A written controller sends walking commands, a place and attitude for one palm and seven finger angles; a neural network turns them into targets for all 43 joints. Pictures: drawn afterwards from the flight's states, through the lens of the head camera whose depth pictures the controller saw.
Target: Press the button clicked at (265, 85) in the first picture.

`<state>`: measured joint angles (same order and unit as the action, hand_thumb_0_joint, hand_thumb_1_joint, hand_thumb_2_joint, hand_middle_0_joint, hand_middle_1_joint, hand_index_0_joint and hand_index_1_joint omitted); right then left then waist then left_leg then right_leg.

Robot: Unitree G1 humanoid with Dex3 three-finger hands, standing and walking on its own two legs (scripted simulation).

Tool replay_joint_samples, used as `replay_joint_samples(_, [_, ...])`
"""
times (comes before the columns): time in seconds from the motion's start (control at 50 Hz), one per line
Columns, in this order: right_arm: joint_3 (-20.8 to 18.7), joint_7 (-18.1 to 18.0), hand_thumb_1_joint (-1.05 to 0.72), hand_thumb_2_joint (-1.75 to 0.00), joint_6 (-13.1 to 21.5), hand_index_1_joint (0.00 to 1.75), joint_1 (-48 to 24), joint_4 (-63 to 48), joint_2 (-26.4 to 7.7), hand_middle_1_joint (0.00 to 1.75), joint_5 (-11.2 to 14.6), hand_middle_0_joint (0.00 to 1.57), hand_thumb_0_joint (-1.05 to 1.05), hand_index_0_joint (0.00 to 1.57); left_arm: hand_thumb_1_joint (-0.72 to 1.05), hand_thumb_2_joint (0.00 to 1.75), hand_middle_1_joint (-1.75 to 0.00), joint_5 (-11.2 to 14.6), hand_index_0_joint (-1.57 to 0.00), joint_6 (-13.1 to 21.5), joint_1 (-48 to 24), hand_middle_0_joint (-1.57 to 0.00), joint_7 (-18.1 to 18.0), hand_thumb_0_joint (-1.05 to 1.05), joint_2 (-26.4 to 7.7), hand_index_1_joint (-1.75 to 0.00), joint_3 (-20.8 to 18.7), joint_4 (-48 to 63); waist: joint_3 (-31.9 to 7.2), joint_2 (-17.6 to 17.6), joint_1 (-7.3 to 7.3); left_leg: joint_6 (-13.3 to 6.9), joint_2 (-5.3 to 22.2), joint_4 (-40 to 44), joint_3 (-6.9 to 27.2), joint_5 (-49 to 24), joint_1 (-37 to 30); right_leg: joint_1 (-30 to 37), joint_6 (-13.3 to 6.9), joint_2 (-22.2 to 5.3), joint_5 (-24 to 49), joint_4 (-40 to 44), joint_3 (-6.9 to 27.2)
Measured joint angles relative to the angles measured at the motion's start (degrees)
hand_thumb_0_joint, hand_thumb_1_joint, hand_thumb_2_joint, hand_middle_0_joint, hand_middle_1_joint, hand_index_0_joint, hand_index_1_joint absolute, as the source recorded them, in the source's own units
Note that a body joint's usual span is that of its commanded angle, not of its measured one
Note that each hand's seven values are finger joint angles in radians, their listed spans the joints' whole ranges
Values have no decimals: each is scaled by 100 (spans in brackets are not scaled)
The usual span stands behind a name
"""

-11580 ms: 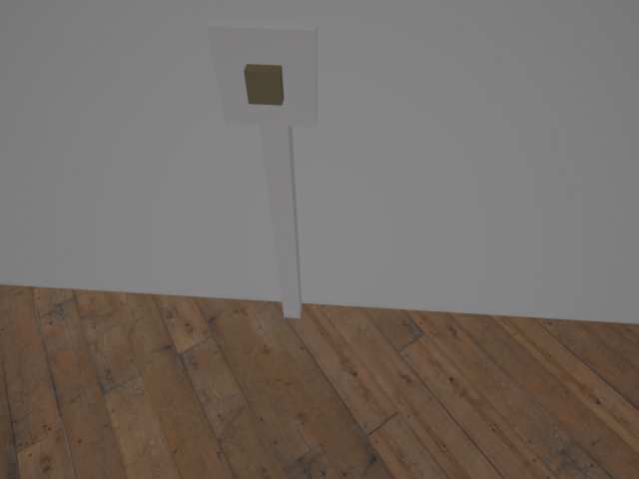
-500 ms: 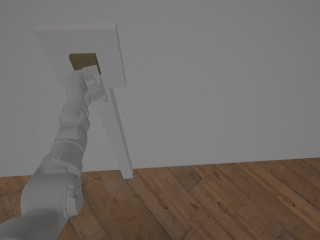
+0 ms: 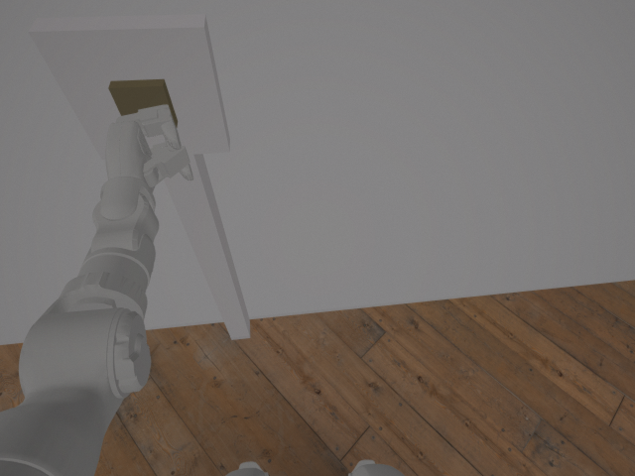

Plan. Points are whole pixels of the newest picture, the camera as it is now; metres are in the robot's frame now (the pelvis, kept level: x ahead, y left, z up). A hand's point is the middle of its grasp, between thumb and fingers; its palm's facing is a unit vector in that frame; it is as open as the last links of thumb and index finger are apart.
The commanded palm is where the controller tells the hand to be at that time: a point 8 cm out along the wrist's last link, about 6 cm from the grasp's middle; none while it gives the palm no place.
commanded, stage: pull the fist back off the button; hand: left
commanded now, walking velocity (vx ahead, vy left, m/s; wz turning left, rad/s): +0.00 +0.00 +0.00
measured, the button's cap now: (146, 101) +0.55 +0.18 +0.16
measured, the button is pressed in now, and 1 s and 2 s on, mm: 11 0 0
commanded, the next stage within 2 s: draw the hand back to the body in 0.96 s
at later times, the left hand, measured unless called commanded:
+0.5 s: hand (184, 166) +0.47 +0.14 +0.13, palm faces +0.04 -1.00 +0.02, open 3.0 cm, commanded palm +0.42 +0.19 +0.13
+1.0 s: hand (184, 214) +0.39 +0.13 +0.13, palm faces +0.04 -1.00 +0.00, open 3.1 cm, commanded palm +0.36 +0.18 +0.13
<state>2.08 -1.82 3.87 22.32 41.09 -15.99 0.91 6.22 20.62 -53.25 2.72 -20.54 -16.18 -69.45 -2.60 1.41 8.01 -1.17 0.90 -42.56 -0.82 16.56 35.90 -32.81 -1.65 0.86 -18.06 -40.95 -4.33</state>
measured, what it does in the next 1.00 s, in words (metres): stands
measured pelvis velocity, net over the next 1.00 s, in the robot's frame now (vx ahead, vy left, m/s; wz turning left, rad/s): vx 0.04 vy -0.01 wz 0.01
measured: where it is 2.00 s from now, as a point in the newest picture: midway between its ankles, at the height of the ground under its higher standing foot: outside the picture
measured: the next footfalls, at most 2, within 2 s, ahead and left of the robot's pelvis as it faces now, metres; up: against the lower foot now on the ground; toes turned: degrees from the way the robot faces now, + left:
none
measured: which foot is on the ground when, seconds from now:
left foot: down 0.00-1.00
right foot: down 0.00-1.00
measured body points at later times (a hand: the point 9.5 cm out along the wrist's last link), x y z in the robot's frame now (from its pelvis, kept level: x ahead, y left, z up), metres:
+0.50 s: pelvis +0.03 +0.01 +0.01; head +0.06 +0.00 +0.46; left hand +0.46 +0.19 +0.13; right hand +0.10 -0.25 -0.11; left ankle +0.05 +0.11 -0.71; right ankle +0.02 -0.10 -0.71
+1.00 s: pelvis +0.04 -0.01 +0.02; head +0.05 -0.02 +0.46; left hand +0.38 +0.18 +0.13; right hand +0.23 -0.23 -0.07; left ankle +0.05 +0.11 -0.71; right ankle +0.02 -0.10 -0.71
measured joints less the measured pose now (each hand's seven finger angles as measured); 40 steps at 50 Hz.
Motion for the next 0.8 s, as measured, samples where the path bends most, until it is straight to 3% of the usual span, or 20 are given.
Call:
replay_joint_samples(0.18, [-34, 37, -91, -90, -10, 30, 44, -145, 11, 30, -10, 21, 1, 20, 81, 97, -150, 32, -134, -62, 223, -130, 74, -1, 73, -150, -85, 233, -63, 1, -36, -17, 17, -2, -62, 33, -33, 14, 16, 16, 0, 9, 67])
replay_joint_samples(0.34, [-64, 87, -91, -90, -76, 30, -36, -280, 70, 30, 15, 21, 1, 20, 84, 94, -150, 123, -132, -129, 847, -130, 14, -1, 384, -150, 15, 952, -117, 39, -200, -39, 9, 70, -146, 121, -276, 219, 42, 11, -69, 61, 157])
replay_joint_samples(0.6, [-102, 138, -91, -90, -149, 30, -387, -600, 170, 30, 102, 21, 1, 20, 89, 90, -150, 271, -130, -783, 2461, -130, -120, 1, 1014, -150, 500, 3090, -239, 80, -541, -31, -17, 370, -228, 261, -958, 848, 53, 0, -210, 305, 251])
replay_joint_samples(0.8, [-94, 65, -91, -90, -126, 30, -819, -775, 193, 30, 140, 20, 1, 20, 90, 90, -150, 297, -130, -1282, 3664, -130, -179, 2, 1205, -150, 982, 4810, -119, 74, -793, 16, -55, 546, -115, 260, -1367, 1294, 19, -24, -264, 466, 144])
